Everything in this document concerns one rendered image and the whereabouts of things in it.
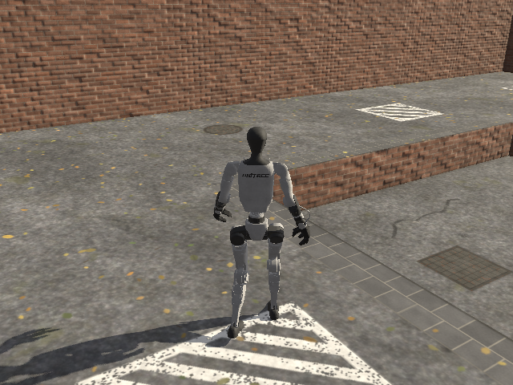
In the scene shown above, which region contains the robot right forearm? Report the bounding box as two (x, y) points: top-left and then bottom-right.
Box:
(289, 195), (307, 229)

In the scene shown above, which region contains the robot right hand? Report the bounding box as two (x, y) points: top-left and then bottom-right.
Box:
(292, 221), (310, 245)

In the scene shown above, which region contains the robot left hand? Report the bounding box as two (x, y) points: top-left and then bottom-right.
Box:
(213, 209), (232, 222)

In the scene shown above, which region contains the robot left forearm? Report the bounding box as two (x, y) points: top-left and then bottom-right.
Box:
(214, 191), (226, 214)

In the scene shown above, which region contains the robot right upper arm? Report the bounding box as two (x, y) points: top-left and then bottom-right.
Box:
(273, 162), (296, 208)

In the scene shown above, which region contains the robot right foot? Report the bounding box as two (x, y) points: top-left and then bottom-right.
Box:
(268, 300), (279, 320)

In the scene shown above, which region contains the robot left upper arm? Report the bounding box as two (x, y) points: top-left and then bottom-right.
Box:
(218, 161), (240, 204)

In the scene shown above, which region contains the robot head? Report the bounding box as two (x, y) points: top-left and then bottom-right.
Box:
(243, 127), (270, 165)

